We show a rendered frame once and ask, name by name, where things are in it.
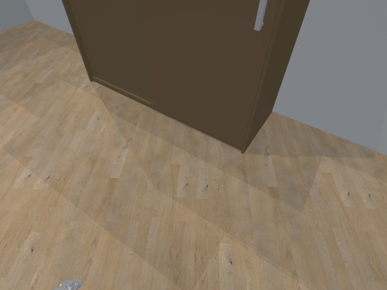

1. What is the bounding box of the wardrobe door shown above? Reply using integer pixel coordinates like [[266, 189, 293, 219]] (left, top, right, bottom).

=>
[[69, 0, 152, 102], [139, 0, 281, 148]]

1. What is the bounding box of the handle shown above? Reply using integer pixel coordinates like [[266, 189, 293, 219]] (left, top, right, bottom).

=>
[[254, 0, 268, 31]]

